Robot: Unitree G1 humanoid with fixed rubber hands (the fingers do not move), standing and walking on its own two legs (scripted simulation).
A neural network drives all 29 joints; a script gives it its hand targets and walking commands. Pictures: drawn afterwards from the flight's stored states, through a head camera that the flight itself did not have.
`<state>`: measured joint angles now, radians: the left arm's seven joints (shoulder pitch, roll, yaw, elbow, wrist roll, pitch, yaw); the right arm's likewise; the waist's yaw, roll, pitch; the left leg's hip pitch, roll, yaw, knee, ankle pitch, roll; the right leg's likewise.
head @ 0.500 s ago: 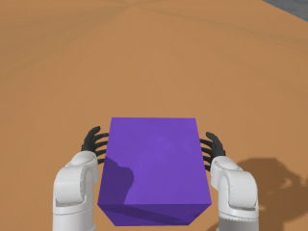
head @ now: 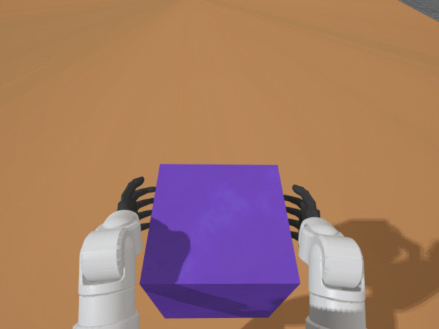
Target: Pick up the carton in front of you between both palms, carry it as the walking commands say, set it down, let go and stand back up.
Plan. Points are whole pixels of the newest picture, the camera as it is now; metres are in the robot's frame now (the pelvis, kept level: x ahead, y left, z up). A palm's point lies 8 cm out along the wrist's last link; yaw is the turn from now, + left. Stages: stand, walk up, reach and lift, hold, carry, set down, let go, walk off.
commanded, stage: carry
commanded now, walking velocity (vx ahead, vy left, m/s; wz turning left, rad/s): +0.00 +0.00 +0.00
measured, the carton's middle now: (217, 246) +0.28 +0.01 +0.01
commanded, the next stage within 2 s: none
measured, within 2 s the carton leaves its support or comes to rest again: neither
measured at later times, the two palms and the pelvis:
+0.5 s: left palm (150, 196) +0.32 +0.13 +0.09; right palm (315, 211) +0.31 -0.17 +0.09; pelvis +0.05 -0.01 +0.00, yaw -1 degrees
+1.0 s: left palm (152, 222) +0.27 +0.12 +0.08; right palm (327, 237) +0.26 -0.18 +0.08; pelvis +0.01 -0.02 +0.00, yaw -1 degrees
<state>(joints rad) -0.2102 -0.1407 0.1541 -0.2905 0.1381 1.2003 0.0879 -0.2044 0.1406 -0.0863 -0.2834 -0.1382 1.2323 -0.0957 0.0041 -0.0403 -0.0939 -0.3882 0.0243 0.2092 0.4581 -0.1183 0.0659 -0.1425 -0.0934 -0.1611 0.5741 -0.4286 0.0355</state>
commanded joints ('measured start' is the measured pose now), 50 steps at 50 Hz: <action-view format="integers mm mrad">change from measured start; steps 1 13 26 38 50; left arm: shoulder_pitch -441 -363 -418 -437 -442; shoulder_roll -905 -901 -905 -898 -919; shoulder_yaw -761 -744 -742 -737 -721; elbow -20 -27 -26 -2 126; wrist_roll -444 -431 -441 -439 -376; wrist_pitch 40 27 28 38 -70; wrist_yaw -285 -270 -279 -279 -294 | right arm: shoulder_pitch -412 -420 -479 -490 -490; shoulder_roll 944 918 923 914 930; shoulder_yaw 656 684 694 681 666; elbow -2 -79 -79 -52 71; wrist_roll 410 419 429 423 369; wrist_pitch -22 -25 -20 -7 -111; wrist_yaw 266 247 254 258 275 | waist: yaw -5 0 -1 -1 0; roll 214 56 5 31 33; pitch -339 -361 -268 -202 -170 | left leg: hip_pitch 502 369 228 225 212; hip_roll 296 161 133 150 151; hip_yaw -306 -124 -96 -119 -123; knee -58 121 124 52 13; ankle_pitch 741 756 335 186 90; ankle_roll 85 10 -28 -36 -42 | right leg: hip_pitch -162 -15 9 -72 -128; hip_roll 1 -41 -84 -65 -61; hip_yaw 56 56 80 105 126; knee -47 -57 -70 -135 -171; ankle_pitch -69 574 686 361 239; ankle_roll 20 16 -29 -50 -65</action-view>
